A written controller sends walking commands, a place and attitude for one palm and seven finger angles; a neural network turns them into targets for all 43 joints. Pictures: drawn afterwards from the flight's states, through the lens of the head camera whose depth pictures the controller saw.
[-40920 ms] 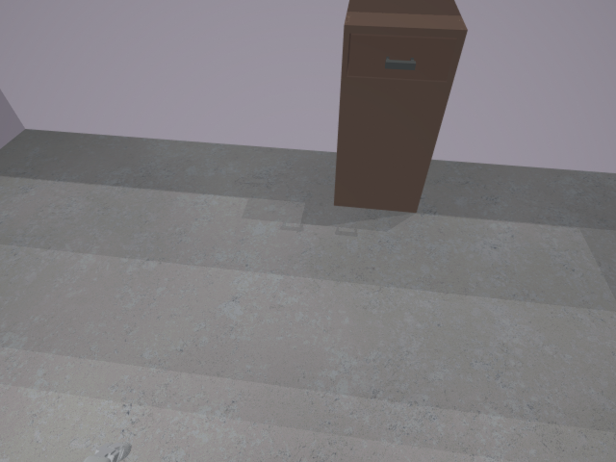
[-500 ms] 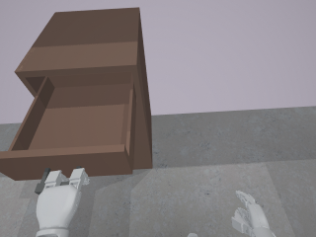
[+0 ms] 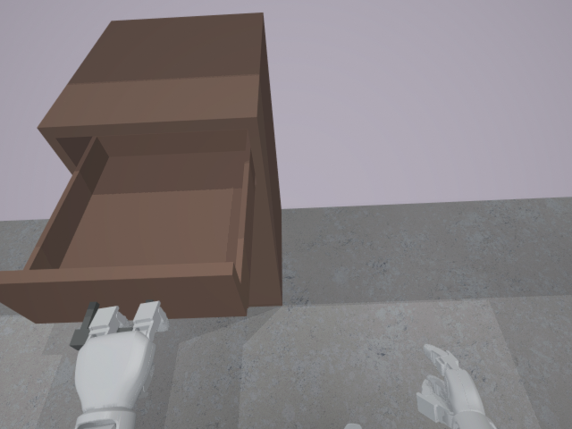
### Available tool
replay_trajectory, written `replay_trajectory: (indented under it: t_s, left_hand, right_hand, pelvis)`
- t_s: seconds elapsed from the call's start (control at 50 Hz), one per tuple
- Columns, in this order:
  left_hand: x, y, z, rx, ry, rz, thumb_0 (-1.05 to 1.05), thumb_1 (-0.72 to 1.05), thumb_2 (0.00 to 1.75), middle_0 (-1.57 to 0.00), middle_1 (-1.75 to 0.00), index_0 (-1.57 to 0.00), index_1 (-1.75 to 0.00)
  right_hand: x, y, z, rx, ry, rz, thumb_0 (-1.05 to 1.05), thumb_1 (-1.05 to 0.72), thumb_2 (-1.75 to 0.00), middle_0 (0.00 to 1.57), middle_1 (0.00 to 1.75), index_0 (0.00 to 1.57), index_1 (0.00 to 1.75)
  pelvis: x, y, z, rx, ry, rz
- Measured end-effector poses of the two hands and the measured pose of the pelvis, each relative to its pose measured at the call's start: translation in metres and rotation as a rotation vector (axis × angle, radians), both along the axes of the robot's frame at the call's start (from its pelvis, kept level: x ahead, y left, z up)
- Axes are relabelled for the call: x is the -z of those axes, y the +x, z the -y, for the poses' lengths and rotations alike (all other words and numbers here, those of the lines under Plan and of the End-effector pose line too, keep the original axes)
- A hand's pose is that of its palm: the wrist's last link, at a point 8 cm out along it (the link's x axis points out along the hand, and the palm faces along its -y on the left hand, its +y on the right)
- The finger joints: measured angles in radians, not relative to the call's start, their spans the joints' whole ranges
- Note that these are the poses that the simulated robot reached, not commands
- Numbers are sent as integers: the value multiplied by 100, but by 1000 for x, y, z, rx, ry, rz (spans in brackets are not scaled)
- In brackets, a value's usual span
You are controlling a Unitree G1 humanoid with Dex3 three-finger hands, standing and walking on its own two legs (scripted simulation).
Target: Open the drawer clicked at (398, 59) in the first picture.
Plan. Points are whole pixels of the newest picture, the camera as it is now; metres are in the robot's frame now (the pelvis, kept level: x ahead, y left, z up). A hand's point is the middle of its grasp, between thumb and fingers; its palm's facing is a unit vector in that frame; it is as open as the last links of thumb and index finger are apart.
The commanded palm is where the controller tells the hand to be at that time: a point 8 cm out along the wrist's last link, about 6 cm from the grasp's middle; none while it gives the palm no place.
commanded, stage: open the thumb to release the handle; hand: left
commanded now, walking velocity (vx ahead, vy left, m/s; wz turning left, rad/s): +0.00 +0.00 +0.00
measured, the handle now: (116, 323) +0.25 +0.27 +0.00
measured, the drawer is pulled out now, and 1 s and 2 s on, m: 0.30 0.29 0.29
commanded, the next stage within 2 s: lift the hand off the handle in 0.18 s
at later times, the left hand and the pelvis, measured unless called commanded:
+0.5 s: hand (138, 362) +0.21 +0.23 -0.02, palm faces +0.02 -0.02 -1.00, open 13.5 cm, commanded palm +0.19 +0.24 +0.03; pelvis -0.02 +0.00 +0.00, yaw +1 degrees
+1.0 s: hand (121, 340) +0.22 +0.24 +0.03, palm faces +0.03 -0.04 -1.00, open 13.4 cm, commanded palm +0.19 +0.24 +0.09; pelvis -0.01 +0.00 +0.02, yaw +1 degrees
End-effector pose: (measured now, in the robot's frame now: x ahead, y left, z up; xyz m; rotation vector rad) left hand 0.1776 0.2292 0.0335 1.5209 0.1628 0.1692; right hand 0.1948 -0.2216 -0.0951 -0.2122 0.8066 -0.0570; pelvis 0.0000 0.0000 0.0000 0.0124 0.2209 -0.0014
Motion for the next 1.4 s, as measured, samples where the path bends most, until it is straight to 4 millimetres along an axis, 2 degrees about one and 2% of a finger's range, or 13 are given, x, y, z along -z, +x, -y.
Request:
replay_trajectory:
  t_s: [0.18, 0.34, 0.66, 0.82, 1.06, 1.3, 1.4]
  left_hand:
    - [-1, -1, 0, 11, 0, -10, 0, -22, 42, -33, -122, -40, -126]
    - [0, -1, 1, -1, 6, 2, 0, -43, 32, -32, -120, -38, -124]
    - [-3, 19, -1, 4, 28, -12, 0, -49, 30, -32, -120, -37, -124]
    - [-27, 19, -3, -5, 17, 26, 0, -49, 30, -32, -120, -39, -123]
    - [-56, 19, -7, -24, -1, 11, 0, -49, 30, -32, -120, -40, -124]
    - [-87, 22, -7, 7, -20, 31, 0, -49, 30, -33, -121, -41, -124]
    - [-112, 29, -7, 22, -14, 97, 0, -49, 30, -33, -121, -37, -123]
  right_hand:
    - [-6, 1, -5, -14, 1, 25, 2, -90, -90, 20, 30, 20, 30]
    - [-3, -5, 0, -11, -6, 23, 2, -90, -90, 20, 30, 20, 30]
    - [5, -25, 8, 13, -18, -17, 2, -90, -90, 20, 30, 20, 30]
    - [-3, -28, 9, 31, -8, -3, 2, -90, -90, 20, 30, 20, 30]
    - [-25, -5, -1, -12, -1, 40, 2, -90, -90, 20, 30, 20, 30]
    - [-42, 24, -24, -73, 29, 85, 2, -90, -90, 20, 30, 20, 30]
    - [-45, 29, -34, -96, 41, 77, 2, -90, -90, 20, 30, 20, 30]
  pelvis:
    - [-2, -5, 1, -3, 0, 12]
    - [-1, -9, 2, -9, 1, 14]
    - [-2, -19, 7, -16, 6, 23]
    - [-10, -17, 6, -14, 6, 51]
    - [-24, -12, 4, -19, 6, 107]
    - [-34, -2, -2, -24, -2, 152]
    - [-38, 3, -5, -24, -5, 167]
